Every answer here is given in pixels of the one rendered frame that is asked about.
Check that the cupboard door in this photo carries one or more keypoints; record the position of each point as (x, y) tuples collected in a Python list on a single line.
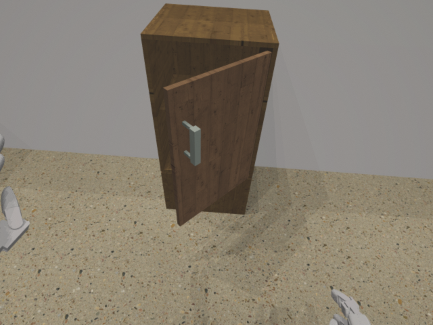
[(225, 103)]

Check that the right robot hand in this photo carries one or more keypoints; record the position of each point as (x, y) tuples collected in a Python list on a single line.
[(349, 308)]

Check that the left robot hand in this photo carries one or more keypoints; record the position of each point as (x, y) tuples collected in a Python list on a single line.
[(14, 226)]

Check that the handle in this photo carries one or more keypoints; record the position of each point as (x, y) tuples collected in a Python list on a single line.
[(195, 143)]

